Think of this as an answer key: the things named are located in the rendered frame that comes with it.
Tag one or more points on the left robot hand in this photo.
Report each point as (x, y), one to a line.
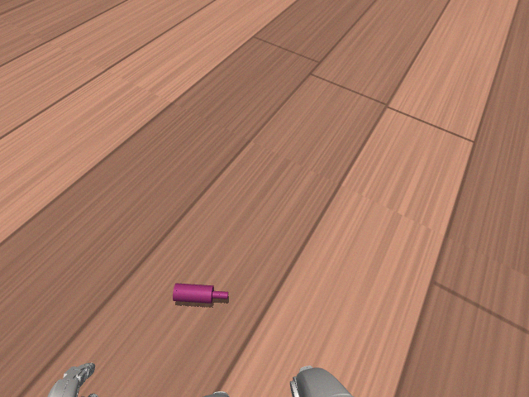
(73, 378)

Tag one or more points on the bottle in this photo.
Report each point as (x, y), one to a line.
(197, 293)

